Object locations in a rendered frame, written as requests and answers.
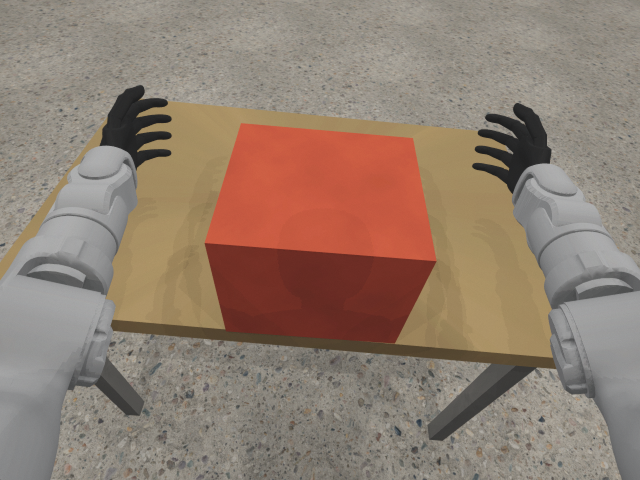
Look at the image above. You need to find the robot left upper arm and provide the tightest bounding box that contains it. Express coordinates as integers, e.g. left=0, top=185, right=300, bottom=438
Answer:
left=0, top=275, right=116, bottom=480

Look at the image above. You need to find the right robot forearm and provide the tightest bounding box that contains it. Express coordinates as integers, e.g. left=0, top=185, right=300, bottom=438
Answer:
left=512, top=164, right=640, bottom=309

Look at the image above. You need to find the robot right hand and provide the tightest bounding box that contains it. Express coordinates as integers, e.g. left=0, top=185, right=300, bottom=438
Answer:
left=472, top=103, right=552, bottom=194

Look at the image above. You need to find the carton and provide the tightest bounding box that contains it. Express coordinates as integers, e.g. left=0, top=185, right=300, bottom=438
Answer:
left=205, top=123, right=436, bottom=344

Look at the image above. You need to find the left robot forearm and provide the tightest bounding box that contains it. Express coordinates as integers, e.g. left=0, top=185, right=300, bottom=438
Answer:
left=0, top=146, right=138, bottom=299

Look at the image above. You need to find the robot right upper arm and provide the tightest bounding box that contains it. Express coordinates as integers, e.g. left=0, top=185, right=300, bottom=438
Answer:
left=548, top=291, right=640, bottom=480

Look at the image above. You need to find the table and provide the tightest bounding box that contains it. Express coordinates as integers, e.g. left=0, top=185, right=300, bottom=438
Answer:
left=0, top=98, right=556, bottom=441

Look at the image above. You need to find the robot left hand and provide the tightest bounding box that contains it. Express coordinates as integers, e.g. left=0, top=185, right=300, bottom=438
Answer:
left=100, top=85, right=172, bottom=170

